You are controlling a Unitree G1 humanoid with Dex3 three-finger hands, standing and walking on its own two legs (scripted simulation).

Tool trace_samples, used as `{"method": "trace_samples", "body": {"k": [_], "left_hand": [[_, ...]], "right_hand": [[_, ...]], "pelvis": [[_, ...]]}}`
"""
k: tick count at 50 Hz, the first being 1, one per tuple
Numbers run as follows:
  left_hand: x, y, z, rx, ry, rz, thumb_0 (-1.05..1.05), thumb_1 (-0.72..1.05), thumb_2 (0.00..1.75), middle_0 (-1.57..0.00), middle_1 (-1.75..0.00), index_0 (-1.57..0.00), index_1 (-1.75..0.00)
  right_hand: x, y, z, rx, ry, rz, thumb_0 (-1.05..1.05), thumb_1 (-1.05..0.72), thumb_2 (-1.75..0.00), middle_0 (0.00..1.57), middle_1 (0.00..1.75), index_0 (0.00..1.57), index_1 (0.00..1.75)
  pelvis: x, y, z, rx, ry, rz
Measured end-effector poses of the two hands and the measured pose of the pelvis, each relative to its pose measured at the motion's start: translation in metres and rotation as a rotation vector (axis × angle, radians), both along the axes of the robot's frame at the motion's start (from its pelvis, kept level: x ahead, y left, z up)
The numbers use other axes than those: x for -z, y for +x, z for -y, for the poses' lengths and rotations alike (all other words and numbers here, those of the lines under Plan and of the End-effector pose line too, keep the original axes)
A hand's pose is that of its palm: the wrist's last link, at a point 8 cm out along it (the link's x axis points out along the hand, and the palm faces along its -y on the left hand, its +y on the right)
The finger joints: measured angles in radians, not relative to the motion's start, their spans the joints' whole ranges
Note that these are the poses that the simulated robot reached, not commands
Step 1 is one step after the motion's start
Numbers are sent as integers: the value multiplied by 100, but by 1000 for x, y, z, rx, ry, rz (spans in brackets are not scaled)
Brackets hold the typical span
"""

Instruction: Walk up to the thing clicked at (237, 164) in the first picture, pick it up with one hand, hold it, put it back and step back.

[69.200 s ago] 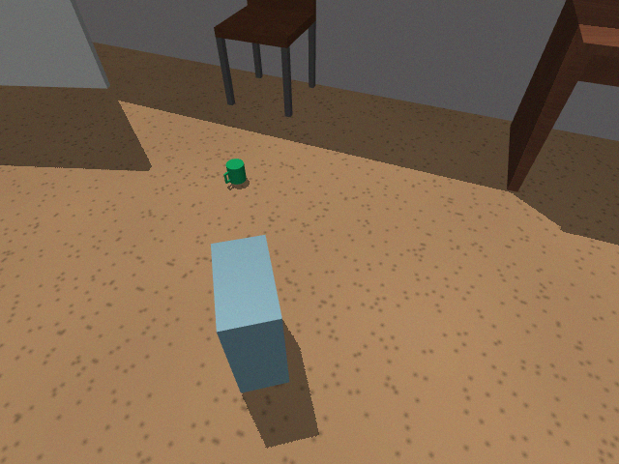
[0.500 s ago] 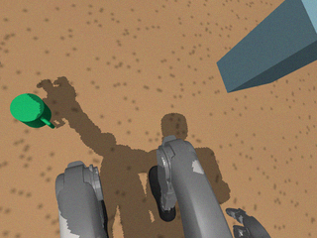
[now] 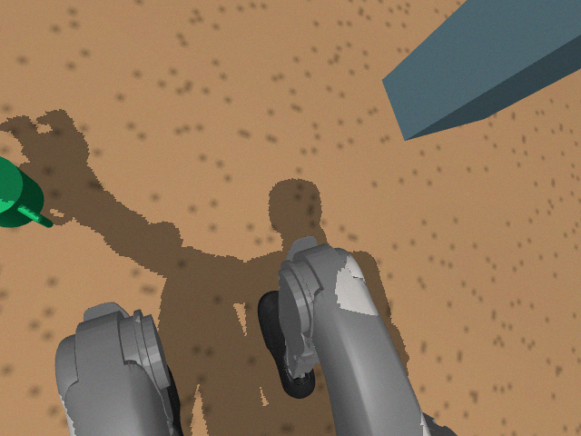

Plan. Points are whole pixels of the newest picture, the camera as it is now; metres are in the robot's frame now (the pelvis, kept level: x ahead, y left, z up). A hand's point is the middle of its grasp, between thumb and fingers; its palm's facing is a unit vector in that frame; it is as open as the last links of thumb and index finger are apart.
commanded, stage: home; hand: left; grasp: from above
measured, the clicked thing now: (9, 199) +0.50 +0.27 -0.29
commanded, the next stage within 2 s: none
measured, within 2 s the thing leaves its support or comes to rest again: neither
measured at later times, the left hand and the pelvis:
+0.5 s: hand out of the picture +0.37 +0.28 +0.04, palm faces -0.27 -0.63 -0.72, open 8.1 cm; pelvis +0.01 +0.00 +0.15, yaw +5 degrees
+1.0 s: hand out of the picture +0.27 +0.20 +0.24, palm faces +0.12 -0.95 -0.28, open 7.4 cm; pelvis +0.06 -0.01 +0.33, yaw +7 degrees
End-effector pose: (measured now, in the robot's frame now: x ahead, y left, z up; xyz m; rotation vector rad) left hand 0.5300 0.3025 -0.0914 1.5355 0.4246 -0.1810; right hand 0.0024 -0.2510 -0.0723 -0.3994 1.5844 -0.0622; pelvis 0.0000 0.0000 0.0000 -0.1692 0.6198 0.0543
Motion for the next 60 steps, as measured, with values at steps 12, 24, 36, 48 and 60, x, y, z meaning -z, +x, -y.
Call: {"method": "trace_samples", "body": {"k": [12,24,36,48,60], "left_hand": [[-85,-49,-13,-148,-180,-22,1,12,89,-24,-57,-22,-58],[-174,-159,-11,-369,-516,-44,1,71,87,-22,-35,-21,-35],[-260,-227,23,-636,-814,-22,1,88,90,-21,-31,-21,-31],[-347,-273,50,-872,-1048,-53,2,90,90,-21,-30,-21,-30],[-431,-311,61,-942,-1147,-34,2,91,90,-20,-30,-20,-30]], "right_hand": [[-37,48,12,29,16,104,0,-89,-90,21,30,20,30],[-119,163,8,-64,37,426,0,-90,-90,20,30,20,30],[-211,229,-28,-78,133,712,1,-90,-90,20,30,20,30],[-303,230,-25,-28,90,790,1,-90,-90,21,30,20,30],[-376,241,-21,-11,46,924,1,-90,-90,20,30,20,30]], "pelvis": [[-58,7,-3,-15,17,-36],[-146,11,-2,-41,58,23],[-229,25,5,-52,102,134],[-313,55,9,-61,126,260],[-369,84,6,-78,141,385]]}}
